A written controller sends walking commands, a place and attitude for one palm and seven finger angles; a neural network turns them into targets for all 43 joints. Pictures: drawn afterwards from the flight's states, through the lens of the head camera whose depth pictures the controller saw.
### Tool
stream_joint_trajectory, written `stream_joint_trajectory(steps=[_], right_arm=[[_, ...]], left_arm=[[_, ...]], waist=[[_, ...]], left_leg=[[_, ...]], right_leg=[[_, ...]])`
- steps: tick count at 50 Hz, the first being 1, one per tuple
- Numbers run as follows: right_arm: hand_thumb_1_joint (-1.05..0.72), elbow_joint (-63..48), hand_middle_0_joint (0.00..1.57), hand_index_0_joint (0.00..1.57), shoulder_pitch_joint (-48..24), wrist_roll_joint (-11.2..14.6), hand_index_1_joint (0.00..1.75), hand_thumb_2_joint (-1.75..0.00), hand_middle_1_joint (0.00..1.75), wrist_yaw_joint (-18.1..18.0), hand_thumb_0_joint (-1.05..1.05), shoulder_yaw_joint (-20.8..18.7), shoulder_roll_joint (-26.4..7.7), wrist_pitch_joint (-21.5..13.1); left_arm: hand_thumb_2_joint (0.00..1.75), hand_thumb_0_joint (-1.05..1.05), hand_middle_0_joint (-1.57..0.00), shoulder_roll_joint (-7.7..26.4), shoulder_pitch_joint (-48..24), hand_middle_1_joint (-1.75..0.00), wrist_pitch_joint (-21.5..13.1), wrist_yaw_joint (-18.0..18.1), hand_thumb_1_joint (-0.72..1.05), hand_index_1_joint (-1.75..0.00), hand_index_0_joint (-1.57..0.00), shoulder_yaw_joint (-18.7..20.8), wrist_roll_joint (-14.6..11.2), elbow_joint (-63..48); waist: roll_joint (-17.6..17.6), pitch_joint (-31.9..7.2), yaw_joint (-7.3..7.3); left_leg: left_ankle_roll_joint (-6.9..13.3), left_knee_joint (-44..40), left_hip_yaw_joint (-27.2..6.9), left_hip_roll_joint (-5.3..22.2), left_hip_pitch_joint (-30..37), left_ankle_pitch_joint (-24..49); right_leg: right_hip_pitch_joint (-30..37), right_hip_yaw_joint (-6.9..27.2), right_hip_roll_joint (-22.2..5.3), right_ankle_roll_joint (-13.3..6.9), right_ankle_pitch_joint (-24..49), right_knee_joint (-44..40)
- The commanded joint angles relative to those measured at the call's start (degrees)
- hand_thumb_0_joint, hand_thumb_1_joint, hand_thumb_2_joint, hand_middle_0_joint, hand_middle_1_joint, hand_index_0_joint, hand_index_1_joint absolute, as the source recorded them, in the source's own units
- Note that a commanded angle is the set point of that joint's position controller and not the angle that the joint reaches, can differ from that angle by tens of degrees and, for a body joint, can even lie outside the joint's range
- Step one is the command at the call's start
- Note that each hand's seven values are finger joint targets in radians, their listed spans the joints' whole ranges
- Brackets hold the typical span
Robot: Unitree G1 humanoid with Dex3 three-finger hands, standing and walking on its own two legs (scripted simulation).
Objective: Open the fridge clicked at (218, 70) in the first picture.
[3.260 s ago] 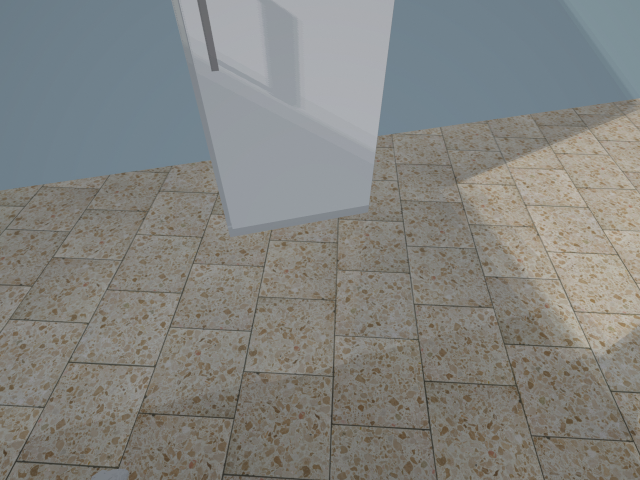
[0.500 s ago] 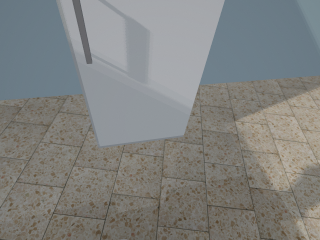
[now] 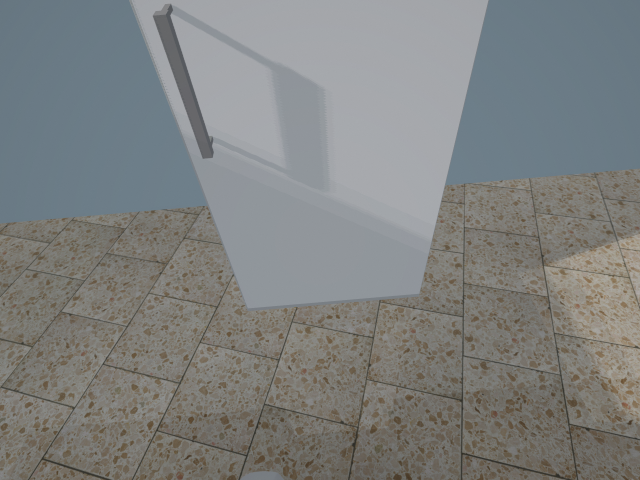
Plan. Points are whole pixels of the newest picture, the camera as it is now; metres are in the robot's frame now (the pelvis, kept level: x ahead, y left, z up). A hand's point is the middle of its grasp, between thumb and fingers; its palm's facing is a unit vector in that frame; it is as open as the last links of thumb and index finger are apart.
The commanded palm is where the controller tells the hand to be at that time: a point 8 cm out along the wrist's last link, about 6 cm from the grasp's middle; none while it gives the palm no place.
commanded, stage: take the last steps up to it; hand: left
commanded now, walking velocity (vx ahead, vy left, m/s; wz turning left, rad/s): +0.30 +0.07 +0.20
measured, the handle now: (189, 88) +0.74 +0.27 +0.14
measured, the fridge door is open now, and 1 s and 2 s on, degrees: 0 0 0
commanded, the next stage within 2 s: come to a stop and stand still in 0.94 s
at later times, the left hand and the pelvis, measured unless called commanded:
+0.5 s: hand out of the picture +0.01 +0.23 -0.17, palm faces +0.16 -0.97 -0.18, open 7.4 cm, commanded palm none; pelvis +0.05 +0.05 +0.00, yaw +5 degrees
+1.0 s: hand (203, 437) +0.21 +0.21 -0.16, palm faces +0.15 -0.97 -0.19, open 7.2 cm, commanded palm none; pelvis +0.20 +0.03 +0.00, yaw +5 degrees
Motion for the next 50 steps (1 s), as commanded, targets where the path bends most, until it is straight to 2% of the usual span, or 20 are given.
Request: stream_joint_trajectory(steps=[1, 8, 11, 13, 14, 15, 16, 18, 21, 24, 29, 32, 33, 34, 35, 36, 38, 40, 42, 50], right_arm=[[-0.90, -3.4, 0.20, 0.20, 0.2, -0.5, 0.30, -0.90, 0.30, 0.0, 0.00, -0.2, -1.8, -0.5], [-0.90, -5.7, 0.20, 0.20, -4.3, -0.5, 0.30, -0.90, 0.30, 1.1, 0.00, 0.6, -2.0, -2.3], [-0.90, -4.7, 0.20, 0.20, -0.9, -0.4, 0.30, -0.90, 0.30, 1.0, 0.00, 1.0, -1.6, -3.0], [-0.90, -2.3, 0.20, 0.20, 5.4, -0.3, 0.30, -0.90, 0.30, 0.5, 0.00, 1.1, -1.8, -3.6], [-0.90, -1.0, 0.20, 0.20, 9.2, -0.4, 0.30, -0.90, 0.30, -0.1, 0.00, 0.5, -4.6, -3.9], [-0.90, -0.3, 0.20, 0.20, 12.9, -1.1, 0.30, -0.90, 0.30, -0.5, 0.00, -0.4, -9.3, -4.0], [-0.90, -0.3, 0.20, 0.20, 14.6, -1.0, 0.30, -0.90, 0.30, -1.2, 0.00, -0.6, -11.5, -4.0], [-0.90, -0.3, 0.20, 0.20, 10.7, -0.7, 0.30, -0.90, 0.30, -1.4, 0.00, 0.3, -8.1, -4.6], [-0.90, -0.7, 0.20, 0.20, 7.4, -0.3, 0.30, -0.90, 0.30, -1.7, 0.00, 1.2, -5.1, -6.1], [-0.90, 0.9, 0.20, 0.20, 9.6, -0.2, 0.30, -0.90, 0.30, -1.9, 0.00, 1.1, -5.1, -6.9], [-0.90, 3.4, 0.20, 0.20, 11.6, -0.7, 0.30, -0.90, 0.30, -1.9, 0.00, 0.7, -5.3, -6.8], [-0.90, 4.1, 0.20, 0.20, 11.1, -0.8, 0.30, -0.90, 0.30, -1.9, 0.00, 0.7, -5.1, -6.5], [-0.90, 4.1, 0.20, 0.20, 10.3, -0.4, 0.30, -0.90, 0.30, -1.8, 0.00, 0.8, -4.6, -6.6], [-0.90, 3.4, 0.20, 0.20, 11.5, 0.3, 0.30, -0.90, 0.30, -1.2, 0.00, 1.2, -2.2, -6.9], [-0.90, 1.1, 0.20, 0.20, 11.6, 0.6, 0.30, -0.90, 0.30, -1.0, 0.00, 1.5, -0.2, -7.1], [-0.90, 0.9, 0.20, 0.20, 8.9, 0.6, 0.30, -0.90, 0.30, -1.1, 0.00, 1.0, -1.9, -6.4], [-0.90, 0.4, 0.20, 0.20, 5.3, -0.2, 0.30, -0.90, 0.30, -0.6, 0.00, 0.8, -0.6, -5.8], [-0.90, 1.7, 0.20, 0.20, 7.9, -0.7, 0.30, -0.90, 0.30, -0.3, 0.00, 1.2, 1.2, -4.8], [-0.90, 2.2, 0.20, 0.20, 9.7, -0.7, 0.30, -0.90, 0.30, -0.1, 0.00, 1.2, 2.4, -4.1], [-0.90, -1.5, 0.20, 0.20, 1.8, -0.3, 0.30, -0.90, 0.30, 0.6, 0.00, 1.6, 1.4, -4.9]], left_arm=[[0.90, 0.00, -0.20, 10.1, 5.7, -0.30, -0.8, 0.7, 0.90, -0.30, -0.20, 2.1, 0.6, -1.5], [0.90, 0.00, -0.20, 12.8, 10.8, -0.30, -1.6, -0.4, 0.90, -0.30, -0.20, 2.9, 1.0, 2.1], [0.90, 0.00, -0.20, 13.0, 9.7, -0.30, -1.5, -0.7, 0.90, -0.30, -0.20, 2.9, 0.8, 3.2], [0.90, 0.00, -0.20, 12.0, 7.4, -0.30, -1.0, -0.9, 0.90, -0.30, -0.20, 2.6, 0.3, 3.8], [0.90, 0.00, -0.20, 9.8, 6.6, -0.30, -0.7, -1.3, 0.90, -0.30, -0.20, 2.1, 0.0, 3.2], [0.90, 0.00, -0.20, 6.0, 5.5, -0.30, -0.6, -1.7, 0.90, -0.30, -0.20, 1.3, -0.1, 1.6], [0.90, 0.00, -0.20, 5.6, 1.6, -0.30, -1.0, -2.1, 0.90, -0.30, -0.20, 0.9, 0.3, -1.1], [0.90, 0.00, -0.20, 7.1, 0.0, -0.30, -0.8, -2.4, 0.90, -0.30, -0.20, 1.5, 0.9, -0.2], [0.90, 0.00, -0.20, 5.8, 4.7, -0.30, -0.8, -2.9, 0.90, -0.30, -0.20, 1.2, 0.7, 2.7], [0.90, 0.00, -0.20, 5.1, 4.1, -0.30, -0.7, -2.8, 0.90, -0.30, -0.20, 0.9, 0.4, 2.6], [0.90, 0.00, -0.20, 4.2, -1.1, -0.30, -1.0, -2.9, 0.90, -0.30, -0.20, 1.0, 0.1, 0.7], [0.90, 0.00, -0.20, 5.3, 4.0, -0.30, -1.7, -2.8, 0.90, -0.30, -0.20, 1.8, 0.2, 2.3], [0.90, 0.00, -0.20, 7.1, 11.6, -0.30, -2.2, -2.6, 0.90, -0.30, -0.20, 2.4, 0.5, 4.8], [0.90, 0.00, -0.20, 11.5, 19.5, -0.30, -3.1, -1.9, 0.90, -0.30, -0.20, 3.4, 1.0, 7.1], [0.90, 0.00, -0.20, 16.6, 24.7, -0.30, -3.1, -1.4, 0.90, -0.30, -0.20, 4.3, 0.3, 8.0], [0.90, 0.00, -0.20, 16.3, 21.3, -0.30, -3.0, -1.2, 0.90, -0.30, -0.20, 4.2, -0.3, 7.5], [0.90, 0.00, -0.20, 10.8, 10.2, -0.30, -2.5, -0.3, 0.90, -0.30, -0.20, 2.9, -0.1, 4.2], [0.90, 0.00, -0.20, 6.8, 6.8, -0.30, -3.2, -0.2, 0.90, -0.30, -0.20, 1.5, 0.3, 3.5], [0.90, 0.00, -0.20, 6.2, 6.8, -0.30, -3.5, -0.1, 0.90, -0.30, -0.20, 1.4, 0.6, 3.8], [0.90, 0.00, -0.20, 9.3, 8.6, -0.30, -3.0, -0.8, 0.90, -0.30, -0.20, 1.7, 0.4, 5.3]], waist=[[-10.7, -0.6, 2.25], [-11.7, -1.1, 4.86], [-10.7, -1.3, 2.94], [-7.9, -1.0, -0.32], [0.8, -0.9, -1.99], [14.0, 1.2, -3.65], [11.2, 5.2, -4.41], [11.0, 7.3, -2.90], [4.1, 5.5, 0.25], [2.5, 3.9, 0.50], [4.5, 6.0, -0.44], [2.7, 3.9, 2.53], [-0.6, 0.7, 6.20], [-11.2, -5.2, 8.82], [-21.0, -9.2, 8.80], [-17.6, -8.0, 8.39], [-8.0, 1.4, 4.47], [-7.6, 2.0, 1.30], [-8.1, 1.3, -0.08], [-10.2, 2.0, 1.95]], left_leg=[[-0.9, -4.1, 0.4, 1.8, -2.0, -0.2], [1.1, -19.7, 3.4, 2.4, -0.2, -3.0], [2.0, -28.4, 5.8, 1.3, 8.4, -0.2], [2.4, -39.1, 7.5, 0.7, 21.1, 4.8], [4.1, -43.7, 0.0, 5.2, 26.6, -1.2], [8.8, -51.9, -16.4, 16.8, 28.1, -13.0], [13.0, -56.0, -23.4, 21.8, 24.8, -14.3], [12.8, -56.6, -19.0, 19.2, 20.2, -12.5], [11.6, -54.4, -7.8, 13.8, 20.4, 7.8], [12.5, -52.8, -4.4, 13.4, 23.0, 19.8], [11.9, -50.1, -2.4, 14.1, 20.2, 22.2], [9.8, -41.8, -0.7, 12.4, 16.2, 24.6], [8.0, -32.2, 2.2, 9.5, 12.9, 25.4], [5.3, -15.8, 6.4, 4.4, 2.7, 16.5], [3.9, 1.2, 6.1, -1.4, -7.0, -9.2], [4.5, 8.9, -0.1, 1.0, -7.8, -9.2], [4.4, 9.8, -1.7, 5.6, -9.5, 0.6], [3.0, 4.4, -0.3, 6.4, -4.3, 4.9], [2.0, -2.7, 1.9, 5.8, -1.2, 5.0], [1.2, -22.8, 5.1, 3.7, 2.1, 8.0]], right_leg=[[3.8, 11.4, -14.5, -4.4, 9.0, -14.9], [8.3, 15.0, -17.0, -6.1, -10.0, -19.5], [3.0, 12.2, -15.1, -4.9, -13.5, -18.5], [-5.8, 7.6, -11.6, -1.7, -19.0, -14.0], [-12.6, 3.8, -7.8, 1.0, -19.8, -6.3], [-21.3, -2.1, -1.4, 3.5, -17.3, 8.2], [-26.7, 0.3, -0.3, 3.4, -17.3, 17.5], [-27.4, 6.0, -2.8, 2.6, -11.9, 28.0], [-23.6, 6.3, -3.4, 3.4, -3.1, 29.5], [-21.8, 5.4, -3.3, 4.1, -2.2, 24.2], [-14.4, 3.2, -1.6, 3.1, -2.0, 10.7], [-1.5, 1.1, 1.5, 1.7, 1.1, 3.0], [8.7, 2.3, 1.6, 0.9, 2.8, -0.1], [21.6, 15.8, -8.9, -3.0, 0.8, -3.9], [26.1, 36.3, -22.0, -8.7, 4.0, -13.3], [19.4, 38.8, -22.7, -10.4, -6.7, -17.1], [5.4, 28.9, -19.0, -8.5, -13.6, -19.3], [-1.2, 18.4, -14.9, -6.3, -3.4, -19.9], [-2.7, 12.8, -12.6, -5.9, 2.8, -19.5], [1.6, 10.7, -11.9, -6.2, 2.9, -18.2]])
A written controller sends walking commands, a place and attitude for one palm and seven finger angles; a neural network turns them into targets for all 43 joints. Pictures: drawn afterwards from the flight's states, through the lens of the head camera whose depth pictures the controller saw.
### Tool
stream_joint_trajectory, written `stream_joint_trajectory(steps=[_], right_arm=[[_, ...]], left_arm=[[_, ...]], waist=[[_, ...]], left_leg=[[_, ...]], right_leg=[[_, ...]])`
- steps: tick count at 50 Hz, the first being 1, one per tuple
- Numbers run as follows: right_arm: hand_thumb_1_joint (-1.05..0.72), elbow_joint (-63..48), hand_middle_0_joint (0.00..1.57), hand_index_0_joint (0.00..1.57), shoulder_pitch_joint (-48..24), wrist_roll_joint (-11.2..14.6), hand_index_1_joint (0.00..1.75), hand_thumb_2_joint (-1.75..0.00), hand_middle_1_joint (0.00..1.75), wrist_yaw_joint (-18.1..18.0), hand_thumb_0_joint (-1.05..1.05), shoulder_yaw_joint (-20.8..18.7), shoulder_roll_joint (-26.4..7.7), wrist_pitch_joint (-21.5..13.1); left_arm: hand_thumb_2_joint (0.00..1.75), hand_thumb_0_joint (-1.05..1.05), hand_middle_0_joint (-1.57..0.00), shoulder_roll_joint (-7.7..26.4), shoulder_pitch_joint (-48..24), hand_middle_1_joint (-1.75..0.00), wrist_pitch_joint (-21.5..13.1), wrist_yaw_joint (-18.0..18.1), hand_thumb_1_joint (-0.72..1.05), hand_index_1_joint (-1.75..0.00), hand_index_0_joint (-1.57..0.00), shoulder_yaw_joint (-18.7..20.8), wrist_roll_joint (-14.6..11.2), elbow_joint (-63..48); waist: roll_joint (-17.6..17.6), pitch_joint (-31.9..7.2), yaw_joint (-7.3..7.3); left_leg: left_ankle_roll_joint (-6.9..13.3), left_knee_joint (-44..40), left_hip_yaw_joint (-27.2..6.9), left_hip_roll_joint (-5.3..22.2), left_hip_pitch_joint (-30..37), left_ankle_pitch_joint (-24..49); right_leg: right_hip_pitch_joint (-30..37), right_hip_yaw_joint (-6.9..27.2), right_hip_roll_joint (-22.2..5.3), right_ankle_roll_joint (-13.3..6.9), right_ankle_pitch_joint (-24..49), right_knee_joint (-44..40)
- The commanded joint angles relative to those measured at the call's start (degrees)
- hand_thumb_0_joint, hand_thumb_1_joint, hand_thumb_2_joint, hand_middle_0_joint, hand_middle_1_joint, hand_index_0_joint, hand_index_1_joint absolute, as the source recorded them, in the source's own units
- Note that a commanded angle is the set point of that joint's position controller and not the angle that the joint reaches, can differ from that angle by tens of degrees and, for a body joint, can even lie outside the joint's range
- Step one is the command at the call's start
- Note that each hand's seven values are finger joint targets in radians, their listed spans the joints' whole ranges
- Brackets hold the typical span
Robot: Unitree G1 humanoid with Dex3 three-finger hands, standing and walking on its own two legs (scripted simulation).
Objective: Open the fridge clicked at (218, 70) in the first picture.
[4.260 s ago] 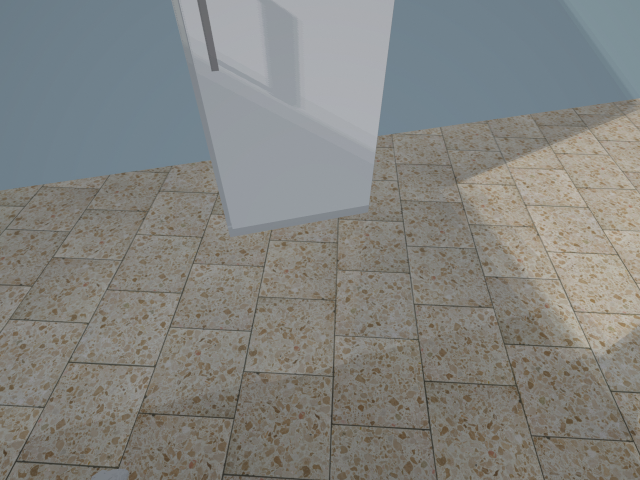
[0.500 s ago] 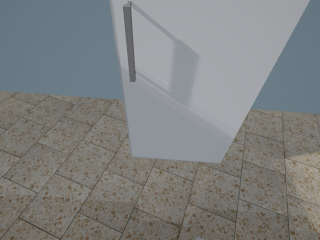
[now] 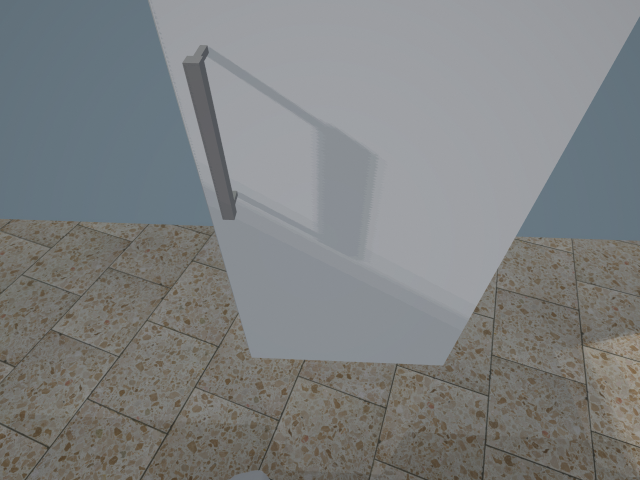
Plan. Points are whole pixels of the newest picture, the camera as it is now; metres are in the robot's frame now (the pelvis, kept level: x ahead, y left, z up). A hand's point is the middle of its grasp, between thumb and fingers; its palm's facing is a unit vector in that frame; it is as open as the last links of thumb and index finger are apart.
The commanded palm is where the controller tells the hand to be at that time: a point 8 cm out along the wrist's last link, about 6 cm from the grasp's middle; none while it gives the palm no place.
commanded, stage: come to a stop and stand still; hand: left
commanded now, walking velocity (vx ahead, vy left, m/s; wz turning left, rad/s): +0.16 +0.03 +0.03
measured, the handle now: (217, 143) +0.55 +0.20 +0.13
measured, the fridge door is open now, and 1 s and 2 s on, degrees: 0 0 0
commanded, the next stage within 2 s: none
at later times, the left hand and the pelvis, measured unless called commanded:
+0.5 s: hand out of the picture +0.08 +0.21 -0.18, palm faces +0.04 -0.97 -0.25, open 7.4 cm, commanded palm none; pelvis +0.03 +0.01 -0.01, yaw -2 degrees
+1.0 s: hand out of the picture +0.01 +0.20 -0.19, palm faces +0.03 -0.97 -0.22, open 7.3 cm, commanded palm none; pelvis +0.00 +0.02 -0.01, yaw -1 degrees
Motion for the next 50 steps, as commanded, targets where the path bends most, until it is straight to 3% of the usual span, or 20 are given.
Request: stream_joint_trajectory(steps=[1, 4, 6, 7, 12, 19, 24, 25, 26, 27, 29, 33, 39, 42, 44, 45, 46, 47, 49, 50], right_arm=[[-0.90, -2.8, 0.20, 0.20, 1.4, -0.1, 0.30, -0.90, 0.30, 0.5, 0.00, 0.4, -0.4, -0.9], [-0.90, -0.3, 0.20, 0.20, 6.6, 0.0, 0.30, -0.90, 0.30, -0.4, 0.00, 1.0, -2.3, -2.0], [-0.90, -0.4, 0.20, 0.20, 7.3, -0.2, 0.30, -0.90, 0.30, -1.5, 0.00, 0.6, -8.0, -1.6], [-0.90, -0.2, 0.20, 0.20, 4.5, 0.0, 0.30, -0.90, 0.30, -2.2, 0.00, 1.0, -7.3, -1.4], [-0.90, -0.3, 0.20, 0.20, 2.0, 0.5, 0.30, -0.90, 0.30, -3.9, 0.00, -0.4, -7.8, -0.1], [-0.90, -3.3, 0.20, 0.20, -2.8, -0.2, 0.30, -0.90, 0.30, -3.3, 0.00, -2.1, -9.0, 1.5], [-0.90, -3.7, 0.20, 0.20, -5.5, -0.2, 0.30, -0.90, 0.30, -1.7, 0.00, -1.8, -7.8, 1.9], [-0.90, -3.3, 0.20, 0.20, -3.9, 0.2, 0.30, -0.90, 0.30, -1.2, 0.00, -1.5, -5.7, 2.1], [-0.90, -3.7, 0.20, 0.20, -2.4, 0.9, 0.30, -0.90, 0.30, -0.9, 0.00, -0.6, -2.1, 2.5], [-0.90, -4.7, 0.20, 0.20, -3.0, 0.7, 0.30, -0.90, 0.30, -0.3, 0.00, 0.0, -1.0, 2.9], [-0.90, -4.3, 0.20, 0.20, -3.7, 0.1, 0.30, -0.90, 0.30, -0.1, 0.00, -0.5, -3.5, 3.4], [-0.90, -2.0, 0.20, 0.20, 1.6, 0.1, 0.30, -0.90, 0.30, 0.0, 0.00, -0.5, -3.4, 2.8], [-0.90, -3.5, 0.20, 0.20, 1.8, 0.2, 0.30, -0.90, 0.30, -0.6, 0.00, -0.1, -2.9, 2.2], [-0.90, -1.4, 0.20, 0.20, 7.3, 0.5, 0.30, -0.90, 0.30, -1.2, 0.00, 0.5, -2.0, 1.4], [-0.90, -0.5, 0.20, 0.20, 8.4, 0.1, 0.30, -0.90, 0.30, -1.6, 0.00, 0.5, -4.8, 0.4], [-0.90, -4.6, 0.20, 0.20, 2.7, 0.3, 0.30, -0.90, 0.30, -1.2, 0.00, 0.4, -7.7, -0.1], [-0.90, -6.3, 0.20, 0.20, 6.5, -0.3, 0.30, -0.90, 0.30, -0.9, 0.00, 1.2, -4.4, 0.3], [-0.90, -6.4, 0.20, 0.20, 6.7, -0.7, 0.30, -0.90, 0.30, -0.3, 0.00, 1.8, -3.8, 0.0], [-0.90, -7.6, 0.20, 0.20, 6.3, -0.4, 0.30, -0.90, 0.30, -1.0, 0.00, 1.8, -5.9, -0.9], [-0.90, -8.4, 0.20, 0.20, 5.3, -0.3, 0.30, -0.90, 0.30, -1.5, 0.00, 1.9, -6.4, -0.8]], left_arm=[[0.90, 0.00, -0.20, 8.4, 4.1, -0.30, -0.4, 0.5, 0.90, -0.30, -0.20, 1.5, 0.0, -1.0], [0.90, 0.00, -0.20, 5.3, 4.0, -0.30, 0.7, 1.0, 0.90, -0.30, -0.20, 0.5, -0.4, -0.3], [0.90, 0.00, -0.20, 1.6, 7.9, -0.30, 1.5, 1.5, 0.90, -0.30, -0.20, -0.7, -0.9, 0.2], [0.90, 0.00, -0.20, 1.9, 8.2, -0.30, 2.2, 1.8, 0.90, -0.30, -0.20, -1.0, -1.0, 1.2], [0.90, 0.00, -0.20, 5.0, 5.8, -0.30, 4.0, 1.9, 0.90, -0.30, -0.20, -0.1, -0.5, 0.9], [0.90, 0.00, -0.20, 3.8, 3.1, -0.30, 6.0, 1.4, 0.90, -0.30, -0.20, 1.6, -0.1, -3.8], [0.90, 0.00, -0.20, 2.9, 8.2, -0.30, 4.4, 1.4, 0.90, -0.30, -0.20, 0.6, -0.1, -2.5], [0.90, 0.00, -0.20, 4.5, 9.0, -0.30, 3.8, 1.6, 0.90, -0.30, -0.20, 0.5, 0.3, -1.8], [0.90, 0.00, -0.20, 8.1, 6.3, -0.30, 2.8, 1.9, 0.90, -0.30, -0.20, 0.3, 0.7, -2.6], [0.90, 0.00, -0.20, 11.6, 2.1, -0.30, 2.8, 1.8, 0.90, -0.30, -0.20, 0.6, 0.5, -4.6], [0.90, 0.00, -0.20, 12.8, -1.2, -0.30, 2.6, 1.8, 0.90, -0.30, -0.20, 1.3, 0.2, -5.6], [0.90, 0.00, -0.20, 11.2, -2.1, -0.30, 2.5, 1.7, 0.90, -0.30, -0.20, 1.5, 0.2, -5.7], [0.90, 0.00, -0.20, 11.2, 2.6, -0.30, 2.7, 1.9, 0.90, -0.30, -0.20, 2.4, 0.4, -4.0], [0.90, 0.00, -0.20, 10.6, 0.4, -0.30, 2.9, 1.9, 0.90, -0.30, -0.20, 2.2, -0.2, -3.4], [0.90, 0.00, -0.20, 6.7, 0.4, -0.30, 3.3, 1.7, 0.90, -0.30, -0.20, 1.3, -0.8, -3.5], [0.90, 0.00, -0.20, 6.5, 5.9, -0.30, 1.1, 4.1, 0.90, -0.30, -0.20, -0.1, -0.5, -0.6], [0.90, 0.00, -0.20, 10.1, 3.5, -0.30, 0.6, 3.4, 0.90, -0.30, -0.20, 0.5, -0.3, -3.2], [0.90, 0.00, -0.20, 11.3, 1.2, -0.30, 0.5, 2.9, 0.90, -0.30, -0.20, 0.3, -0.3, -4.1], [0.90, 0.00, -0.20, 7.6, 1.2, -0.30, 2.3, 2.2, 0.90, -0.30, -0.20, -0.8, -0.1, -3.7], [0.90, 0.00, -0.20, 6.4, 2.1, -0.30, 2.7, 2.1, 0.90, -0.30, -0.20, -1.3, 0.0, -3.3]], waist=[[-8.7, 3.6, 0.71], [-0.6, 1.1, -1.40], [10.3, -2.1, -0.05], [13.6, -1.9, 0.43], [6.7, -3.2, -0.70], [6.2, -4.4, -0.12], [7.0, -3.7, 2.47], [0.8, -2.2, 2.48], [-10.1, 0.1, 0.95], [-13.3, 4.4, 0.37], [-16.4, 7.3, 1.08], [-8.5, 4.6, 0.32], [-10.3, 1.6, 2.70], [-10.5, -1.3, 0.20], [0.6, -2.2, 0.53], [1.5, -2.2, 1.79], [2.0, -6.3, -0.44], [7.8, -5.6, -0.94], [14.6, 1.8, -0.03], [12.7, 4.2, 0.77]], left_leg=[[0.1, -7.7, 0.9, -0.8, 5.3, 1.0], [0.0, -21.2, -1.2, 0.1, 20.0, 14.1], [6.7, -24.3, -13.0, 13.8, 20.8, 35.0], [8.1, -27.0, -13.5, 14.2, 18.9, 38.9], [11.0, -23.6, -9.8, 14.7, 26.0, 59.1], [11.4, -25.8, -6.9, 14.0, 17.2, 33.4], [6.6, -26.4, -6.4, 9.0, 7.1, -1.9], [3.8, -22.4, -3.6, 4.7, 4.0, -8.0], [0.4, -15.1, -0.4, -0.6, 2.8, -11.2], [-0.4, -11.9, -0.5, -2.0, 5.1, -10.5], [0.3, -4.9, -3.2, -2.2, 5.2, -8.1], [0.1, 0.2, -3.5, -3.3, 4.4, -4.7], [-0.6, -6.7, -2.9, -3.7, 4.6, -7.9], [-0.3, -21.5, -1.9, -4.2, 15.6, 0.2], [2.2, -26.5, -8.9, 2.0, 20.4, 8.3], [0.6, -15.2, -2.3, 2.9, 12.3, 7.7], [0.7, -15.3, -3.0, -2.1, 10.7, -2.6], [0.9, -18.4, -3.5, -3.2, 10.9, -1.5], [2.7, -26.7, -11.1, 2.6, 6.8, 7.3], [4.0, -27.8, -11.8, 3.4, 5.5, 6.9]], right_leg=[[-3.9, 10.7, -14.8, -6.5, 0.2, -10.5], [-7.4, 6.0, -8.6, -1.8, 3.8, 1.5], [-6.8, 2.7, -3.0, 3.0, -11.3, 8.6], [-5.6, 3.9, -2.9, 3.9, -15.3, 12.1], [-12.0, 7.7, -3.5, 4.0, -16.4, 22.8], [-12.4, 8.9, -2.0, 3.9, -14.6, 31.0], [1.5, 5.0, -1.6, 3.3, -4.5, 8.3], [4.3, 6.6, -2.7, 3.5, -2.3, 0.7], [-1.2, 19.7, -11.9, 0.5, -12.7, -8.8], [-10.9, 26.1, -18.1, -2.9, -21.6, -15.9], [-15.4, 28.7, -17.7, -4.5, -25.7, -18.1], [-8.4, 20.2, -15.2, -4.5, -9.2, -12.0], [-0.7, 20.6, -16.4, -6.7, 2.2, -8.3], [-3.5, 17.2, -13.5, -4.0, 3.2, -3.7], [-8.2, 11.2, -6.2, 0.5, -0.1, 2.3], [-1.5, 10.7, -6.8, 0.0, 10.6, 3.7], [-1.3, 15.6, -9.8, -1.8, 2.3, 3.2], [-2.1, 13.6, -9.6, -2.0, 1.5, 6.2], [-6.2, 6.1, -2.1, 0.8, -8.7, 12.1], [-6.2, 5.6, -1.2, 1.0, -9.2, 11.9]])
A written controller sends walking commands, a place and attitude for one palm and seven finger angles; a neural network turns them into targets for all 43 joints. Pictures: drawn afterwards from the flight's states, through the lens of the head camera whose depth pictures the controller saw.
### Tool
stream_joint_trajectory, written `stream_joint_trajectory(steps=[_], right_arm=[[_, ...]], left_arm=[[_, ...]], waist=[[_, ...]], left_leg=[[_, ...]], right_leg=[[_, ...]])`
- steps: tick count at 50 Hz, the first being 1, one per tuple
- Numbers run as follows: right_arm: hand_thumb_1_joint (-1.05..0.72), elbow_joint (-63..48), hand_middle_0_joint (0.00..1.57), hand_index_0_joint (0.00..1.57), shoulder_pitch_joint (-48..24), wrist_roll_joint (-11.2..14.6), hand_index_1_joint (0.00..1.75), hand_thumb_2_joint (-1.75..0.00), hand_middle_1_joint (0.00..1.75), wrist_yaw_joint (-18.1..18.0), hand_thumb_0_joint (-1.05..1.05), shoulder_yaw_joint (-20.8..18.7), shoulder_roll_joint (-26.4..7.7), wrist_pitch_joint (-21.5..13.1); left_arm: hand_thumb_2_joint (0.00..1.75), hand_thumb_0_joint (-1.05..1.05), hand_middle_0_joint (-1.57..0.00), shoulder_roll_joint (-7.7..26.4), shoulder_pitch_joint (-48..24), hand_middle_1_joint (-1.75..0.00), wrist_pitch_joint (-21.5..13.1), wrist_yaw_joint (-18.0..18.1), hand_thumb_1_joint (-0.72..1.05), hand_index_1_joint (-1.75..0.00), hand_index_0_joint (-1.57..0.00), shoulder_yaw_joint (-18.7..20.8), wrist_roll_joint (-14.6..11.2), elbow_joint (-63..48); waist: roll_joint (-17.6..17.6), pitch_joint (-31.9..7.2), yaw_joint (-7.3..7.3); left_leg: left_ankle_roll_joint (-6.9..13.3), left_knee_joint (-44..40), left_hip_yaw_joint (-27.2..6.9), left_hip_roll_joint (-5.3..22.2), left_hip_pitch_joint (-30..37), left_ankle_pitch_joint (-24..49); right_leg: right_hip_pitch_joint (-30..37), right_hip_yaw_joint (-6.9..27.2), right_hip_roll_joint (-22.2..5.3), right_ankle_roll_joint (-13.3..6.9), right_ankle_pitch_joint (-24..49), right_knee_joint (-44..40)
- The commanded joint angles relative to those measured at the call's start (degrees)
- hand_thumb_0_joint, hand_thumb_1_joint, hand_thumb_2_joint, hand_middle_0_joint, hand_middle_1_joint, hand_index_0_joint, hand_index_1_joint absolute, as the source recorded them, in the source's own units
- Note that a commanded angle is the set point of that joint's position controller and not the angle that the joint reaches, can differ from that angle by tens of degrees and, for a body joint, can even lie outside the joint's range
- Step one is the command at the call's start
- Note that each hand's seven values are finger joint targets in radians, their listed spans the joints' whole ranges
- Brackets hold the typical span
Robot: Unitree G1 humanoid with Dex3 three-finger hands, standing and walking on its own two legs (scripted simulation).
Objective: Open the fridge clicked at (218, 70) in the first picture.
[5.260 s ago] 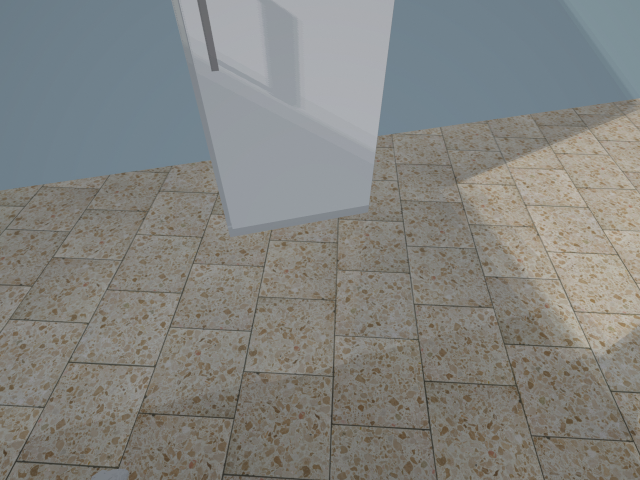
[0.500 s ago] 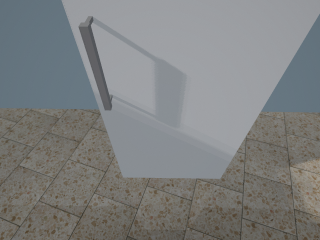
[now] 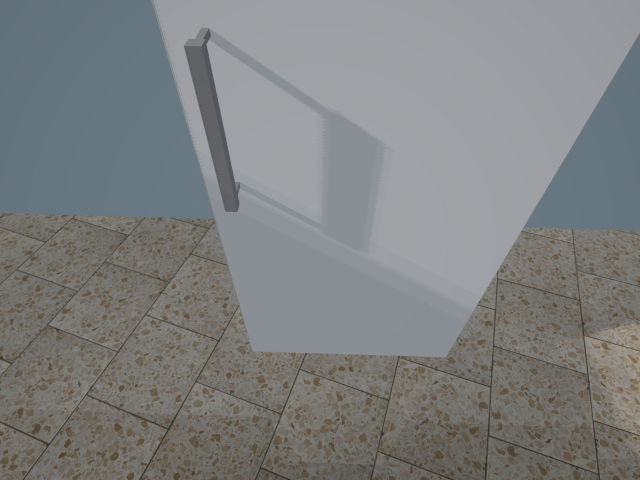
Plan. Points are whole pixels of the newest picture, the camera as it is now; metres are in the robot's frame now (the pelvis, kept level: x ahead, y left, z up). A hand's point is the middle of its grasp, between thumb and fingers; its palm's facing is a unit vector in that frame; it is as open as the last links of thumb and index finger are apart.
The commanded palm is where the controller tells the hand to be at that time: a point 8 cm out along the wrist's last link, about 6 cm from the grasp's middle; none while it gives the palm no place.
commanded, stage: come to a stop and stand still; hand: left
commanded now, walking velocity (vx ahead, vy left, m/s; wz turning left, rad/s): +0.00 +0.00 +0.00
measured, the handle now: (219, 132) +0.54 +0.19 +0.15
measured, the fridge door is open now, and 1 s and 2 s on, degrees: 0 0 0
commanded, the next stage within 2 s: look again from close up in 1.06 s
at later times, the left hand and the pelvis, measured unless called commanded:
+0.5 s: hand out of the picture +0.05 +0.20 -0.15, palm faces +0.00 -0.96 -0.27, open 7.4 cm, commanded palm none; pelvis +0.01 +0.00 +0.01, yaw -1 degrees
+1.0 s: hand out of the picture +0.07 +0.16 -0.15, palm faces +0.01 -0.97 -0.25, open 7.4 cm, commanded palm none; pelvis +0.02 -0.04 +0.01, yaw +0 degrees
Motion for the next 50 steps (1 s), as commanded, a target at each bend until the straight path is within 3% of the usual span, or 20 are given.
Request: stream_joint_trajectory(steps=[1, 3, 6, 18, 29, 40, 50], right_arm=[[-0.90, -6.5, 0.20, 0.20, 0.8, 0.0, 0.30, -0.90, 0.30, -1.2, 0.00, -0.1, -6.1, -1.9], [-0.90, -6.5, 0.20, 0.20, 1.2, 0.1, 0.30, -0.90, 0.30, -1.2, 0.00, 0.2, -5.7, -2.2], [-0.90, -5.5, 0.20, 0.20, 1.9, 0.2, 0.30, -0.90, 0.30, -1.1, 0.00, -0.1, -6.7, -2.1], [-0.90, -2.2, 0.20, 0.20, 0.9, 0.2, 0.30, -0.90, 0.30, -1.6, 0.00, -0.2, -8.2, -3.1], [-0.90, -0.1, 0.20, 0.20, -0.7, 0.1, 0.30, -0.90, 0.30, -1.4, 0.00, -0.2, -8.2, -2.6], [-0.90, 1.2, 0.20, 0.20, -1.2, 0.1, 0.30, -0.90, 0.30, -1.2, 0.00, 0.0, -8.3, -2.0], [-0.90, 2.1, 0.20, 0.20, -1.4, 0.1, 0.30, -0.90, 0.30, -1.3, 0.00, 0.0, -8.9, -2.1]], left_arm=[[0.90, 0.00, -0.20, 4.7, 2.1, -0.30, -0.4, 0.2, 0.90, -0.30, -0.20, -0.1, 0.5, -3.1], [0.90, 0.00, -0.20, 5.1, 2.0, -0.30, -0.9, -0.4, 0.90, -0.30, -0.20, -0.3, 0.3, -2.7], [0.90, 0.00, -0.20, 6.0, 1.6, -0.30, -0.8, -0.5, 0.90, -0.30, -0.20, -0.4, 0.3, -2.6], [0.90, 0.00, -0.20, 8.6, 0.0, -0.30, -1.3, -0.4, 0.90, -0.30, -0.20, 0.3, 0.1, -2.3], [0.90, 0.00, -0.20, 10.5, -2.8, -0.30, -1.7, -0.5, 0.90, -0.30, -0.20, 0.7, 0.0, -2.6], [0.90, 0.00, -0.20, 11.8, -4.8, -0.30, -2.0, -0.8, 0.90, -0.30, -0.20, 0.9, -0.1, -2.8], [0.90, 0.00, -0.20, 12.3, -4.8, -0.30, -2.2, -0.9, 0.90, -0.30, -0.20, 1.1, -0.2, -2.5]], waist=[[8.3, 3.7, 0.50], [1.9, 3.0, 0.36], [-0.1, 4.9, -0.27], [0.6, 0.4, -0.51], [-1.2, -1.0, -0.63], [-2.5, -1.0, -0.83], [-1.1, -2.0, -0.75]], left_leg=[[3.3, -14.2, -9.6, 8.5, -8.4, 9.8], [3.0, -13.3, -8.1, 6.7, -7.3, 8.1], [2.5, -16.2, -8.7, 5.9, -7.2, -1.0], [2.2, -13.5, -5.1, 5.8, 1.0, 16.1], [1.4, -12.3, -3.8, 5.2, 2.1, 13.5], [0.3, -11.9, -3.1, 4.7, 1.9, 10.0], [-0.1, -12.2, -3.1, 5.4, 2.6, 11.5]], right_leg=[[2.9, -0.7, 2.2, -2.4, -5.0, 0.5], [3.8, 1.6, 1.2, -2.5, -0.8, -2.3], [2.7, 3.2, 0.6, -2.4, -0.8, -4.0], [4.9, 4.2, -0.7, -2.3, 8.8, -4.4], [6.6, 5.8, -1.8, -3.0, 12.5, -6.5], [7.0, 7.0, -2.5, -3.8, 9.1, -10.2], [8.3, 6.6, -2.2, -3.9, 10.9, -10.9]])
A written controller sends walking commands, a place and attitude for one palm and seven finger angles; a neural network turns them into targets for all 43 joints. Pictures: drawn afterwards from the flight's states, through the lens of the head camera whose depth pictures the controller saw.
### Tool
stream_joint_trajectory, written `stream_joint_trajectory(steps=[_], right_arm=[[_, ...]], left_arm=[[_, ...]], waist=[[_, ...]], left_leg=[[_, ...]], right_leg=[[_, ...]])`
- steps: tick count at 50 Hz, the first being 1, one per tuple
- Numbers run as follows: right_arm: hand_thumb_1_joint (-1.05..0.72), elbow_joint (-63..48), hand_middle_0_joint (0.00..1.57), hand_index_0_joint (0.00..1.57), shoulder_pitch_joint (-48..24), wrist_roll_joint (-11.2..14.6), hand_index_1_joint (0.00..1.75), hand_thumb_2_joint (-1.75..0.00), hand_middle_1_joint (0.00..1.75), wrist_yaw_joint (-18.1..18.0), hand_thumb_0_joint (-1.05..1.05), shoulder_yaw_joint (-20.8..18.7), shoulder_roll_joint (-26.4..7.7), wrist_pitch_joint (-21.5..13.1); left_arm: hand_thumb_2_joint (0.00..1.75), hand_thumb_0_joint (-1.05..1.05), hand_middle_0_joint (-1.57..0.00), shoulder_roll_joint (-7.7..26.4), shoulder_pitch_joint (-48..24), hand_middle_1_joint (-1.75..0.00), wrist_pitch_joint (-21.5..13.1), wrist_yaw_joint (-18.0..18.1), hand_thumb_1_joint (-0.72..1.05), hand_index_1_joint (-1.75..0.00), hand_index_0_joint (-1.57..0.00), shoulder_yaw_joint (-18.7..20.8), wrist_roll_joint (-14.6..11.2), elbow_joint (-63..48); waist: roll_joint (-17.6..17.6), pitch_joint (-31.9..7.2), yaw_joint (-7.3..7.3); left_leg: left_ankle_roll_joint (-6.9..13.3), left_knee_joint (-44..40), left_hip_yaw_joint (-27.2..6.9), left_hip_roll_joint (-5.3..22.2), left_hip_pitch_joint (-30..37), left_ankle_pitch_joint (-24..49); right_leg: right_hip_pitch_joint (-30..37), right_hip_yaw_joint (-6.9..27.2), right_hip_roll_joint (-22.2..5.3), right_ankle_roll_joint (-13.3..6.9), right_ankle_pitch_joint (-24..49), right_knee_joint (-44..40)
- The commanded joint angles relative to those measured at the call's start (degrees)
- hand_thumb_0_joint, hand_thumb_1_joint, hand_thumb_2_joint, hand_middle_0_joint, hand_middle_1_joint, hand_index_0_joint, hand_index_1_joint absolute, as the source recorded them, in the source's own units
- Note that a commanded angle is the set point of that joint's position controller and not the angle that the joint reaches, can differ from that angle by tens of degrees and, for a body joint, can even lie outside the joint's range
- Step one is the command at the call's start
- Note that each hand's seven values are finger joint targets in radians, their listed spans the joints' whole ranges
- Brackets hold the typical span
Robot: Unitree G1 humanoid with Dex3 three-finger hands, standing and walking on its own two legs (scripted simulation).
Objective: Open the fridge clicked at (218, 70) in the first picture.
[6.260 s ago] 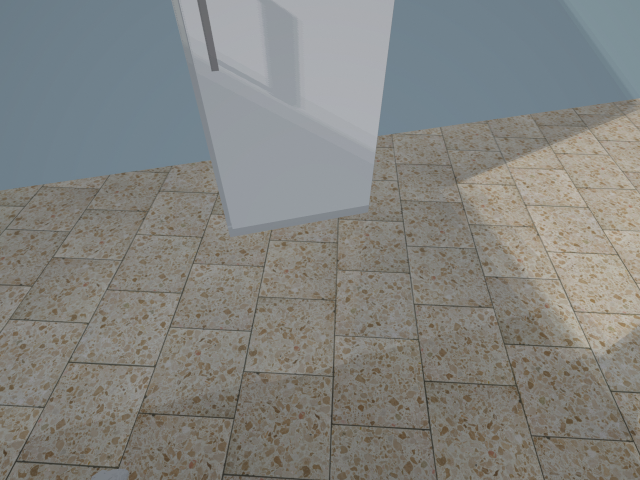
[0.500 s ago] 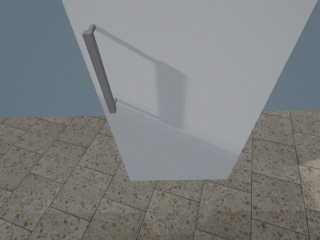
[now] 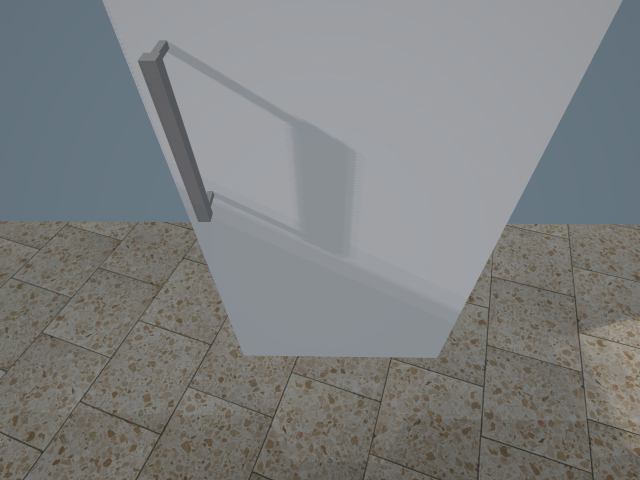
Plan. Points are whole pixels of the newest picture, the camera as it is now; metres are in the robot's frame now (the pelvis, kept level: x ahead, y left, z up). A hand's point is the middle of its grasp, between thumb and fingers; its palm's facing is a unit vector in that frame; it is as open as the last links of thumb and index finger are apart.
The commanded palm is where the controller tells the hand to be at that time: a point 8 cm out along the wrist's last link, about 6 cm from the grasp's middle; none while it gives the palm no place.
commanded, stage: come to a stop and stand still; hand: left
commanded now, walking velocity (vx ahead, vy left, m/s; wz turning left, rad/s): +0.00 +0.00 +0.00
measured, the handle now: (186, 143) +0.53 +0.23 +0.14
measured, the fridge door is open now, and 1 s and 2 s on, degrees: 0 0 0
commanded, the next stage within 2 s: look again from close up in 0.06 s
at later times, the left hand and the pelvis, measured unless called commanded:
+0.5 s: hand out of the picture +0.03 +0.20 -0.17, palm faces +0.03 -0.97 -0.24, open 7.4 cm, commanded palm none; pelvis +0.00 +0.00 +0.00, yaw +0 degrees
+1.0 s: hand out of the picture +0.02 +0.20 -0.17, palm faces +0.03 -0.97 -0.22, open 7.4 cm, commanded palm none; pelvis -0.01 +0.01 +0.00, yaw +0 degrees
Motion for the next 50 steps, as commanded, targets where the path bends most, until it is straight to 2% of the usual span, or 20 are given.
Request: stream_joint_trajectory(steps=[1, 3, 10, 12, 17, 19, 22, 31, 34, 39, 46, 50], right_arm=[[-0.90, -2.1, 0.20, 0.20, 2.6, -0.2, 0.30, -0.90, 0.30, -0.6, 0.00, -1.2, -6.4, -0.9], [-0.90, -2.0, 0.20, 0.20, 2.7, -0.1, 0.30, -0.90, 0.30, -0.6, 0.00, -1.2, -6.5, -0.9], [-0.90, -1.5, 0.20, 0.20, 2.7, -0.2, 0.30, -0.90, 0.30, -0.5, 0.00, -1.1, -6.4, -0.7], [-0.90, -1.3, 0.20, 0.20, 2.8, -0.2, 0.30, -0.90, 0.30, -0.6, 0.00, -1.1, -6.0, -0.9], [-0.90, -1.2, 0.20, 0.20, 2.9, -0.1, 0.30, -0.90, 0.30, -0.6, 0.00, -1.0, -5.8, -0.8], [-0.90, -1.2, 0.20, 0.20, 3.0, -0.2, 0.30, -0.90, 0.30, -0.6, 0.00, -1.0, -6.1, -1.0], [-0.90, -1.0, 0.20, 0.20, 3.0, -0.1, 0.30, -0.90, 0.30, -0.6, 0.00, -1.1, -5.7, -1.0], [-0.90, -0.7, 0.20, 0.20, 3.1, -0.1, 0.30, -0.90, 0.30, -0.6, 0.00, -1.1, -5.4, -0.9], [-0.90, -0.5, 0.20, 0.20, 3.3, -0.1, 0.30, -0.90, 0.30, -0.6, 0.00, -1.1, -5.2, -1.0], [-0.90, -0.4, 0.20, 0.20, 3.6, -0.1, 0.30, -0.90, 0.30, -0.7, 0.00, -1.2, -5.0, -1.1], [-0.90, -0.3, 0.20, 0.20, 3.2, -0.1, 0.30, -0.90, 0.30, -0.7, 0.00, -1.1, -4.8, -0.9], [-0.90, -0.2, 0.20, 0.20, 3.5, -0.1, 0.30, -0.90, 0.30, -0.7, 0.00, -1.1, -4.8, -1.1]], left_arm=[[0.90, 0.00, -0.20, 9.8, 0.9, -0.30, -1.2, 0.8, 0.90, -0.30, -0.20, 1.8, 0.1, -2.7], [0.90, 0.00, -0.20, 9.7, 0.9, -0.30, -1.2, 0.9, 0.90, -0.30, -0.20, 1.8, 0.1, -2.7], [0.90, 0.00, -0.20, 9.8, 1.3, -0.30, -1.0, 0.8, 0.90, -0.30, -0.20, 1.7, 0.1, -2.2], [0.90, 0.00, -0.20, 9.3, 1.4, -0.30, -1.0, 0.8, 0.90, -0.30, -0.20, 1.6, 0.1, -2.2], [0.90, 0.00, -0.20, 8.9, 1.8, -0.30, -0.9, 0.7, 0.90, -0.30, -0.20, 1.5, 0.2, -2.0], [0.90, 0.00, -0.20, 9.1, 1.9, -0.30, -1.0, 0.8, 0.90, -0.30, -0.20, 1.6, 0.1, -1.9], [0.90, 0.00, -0.20, 8.7, 2.1, -0.30, -1.0, 0.8, 0.90, -0.30, -0.20, 1.5, 0.1, -1.8], [0.90, 0.00, -0.20, 8.2, 2.6, -0.30, -0.9, 0.8, 0.90, -0.30, -0.20, 1.4, 0.1, -1.5], [0.90, 0.00, -0.20, 8.1, 2.7, -0.30, -0.9, 0.9, 0.90, -0.30, -0.20, 1.5, 0.1, -1.4], [0.90, 0.00, -0.20, 8.0, 2.8, -0.30, -1.1, 1.0, 0.90, -0.30, -0.20, 1.5, 0.2, -1.4], [0.90, 0.00, -0.20, 7.5, 3.0, -0.30, -0.8, 0.9, 0.90, -0.30, -0.20, 1.4, 0.2, -1.3], [0.90, 0.00, -0.20, 7.6, 3.1, -0.30, -0.9, 1.0, 0.90, -0.30, -0.20, 1.5, 0.2, -1.2]], waist=[[-1.9, -2.6, -0.02], [-1.8, -2.0, -0.03], [-1.8, -1.0, 0.03], [-0.7, -1.2, 0.11], [-1.6, 0.0, 0.21], [-1.1, -1.4, 0.22], [-1.3, -1.2, 0.29], [-1.5, -0.2, 0.39], [-0.5, -0.4, 0.37], [-1.5, -1.0, 0.34], [-0.8, 0.6, 0.44], [-0.9, -0.6, 0.52]], left_leg=[[3.1, -3.6, -1.9, 2.9, -3.0, 8.1], [3.1, -3.9, -2.1, 3.1, -3.1, 8.6], [3.1, -4.5, -2.3, 2.9, -3.5, 6.4], [3.3, -5.0, -2.6, 3.4, -3.3, 7.4], [3.3, -5.4, -2.5, 3.4, -4.0, 6.4], [3.3, -5.2, -2.7, 3.4, -3.8, 7.4], [3.4, -5.4, -2.8, 3.5, -3.6, 8.2], [3.5, -5.6, -3.0, 3.2, -4.7, 6.1], [3.5, -5.7, -2.9, 3.4, -4.6, 6.9], [3.5, -5.3, -2.8, 3.5, -4.2, 8.3], [3.5, -5.9, -3.1, 3.3, -4.9, 6.1], [3.5, -5.7, -3.1, 3.4, -4.6, 7.3]], right_leg=[[4.1, 6.5, -5.9, -1.9, 9.6, -6.0], [4.3, 6.2, -5.7, -1.9, 10.2, -5.9], [3.2, 6.3, -5.7, -1.7, 5.2, -7.4], [3.6, 5.8, -5.2, -1.6, 6.4, -6.8], [3.1, 5.8, -5.2, -1.5, 5.1, -7.2], [4.2, 5.6, -5.3, -1.5, 6.5, -6.6], [4.3, 5.4, -5.2, -1.5, 7.7, -6.3], [3.6, 5.5, -5.3, -1.3, 4.6, -6.8], [4.0, 5.3, -5.3, -1.3, 5.8, -6.5], [4.6, 5.1, -5.4, -1.3, 8.1, -6.1], [3.4, 5.3, -5.1, -1.2, 4.8, -6.7], [4.5, 4.9, -5.4, -1.2, 6.4, -6.4]])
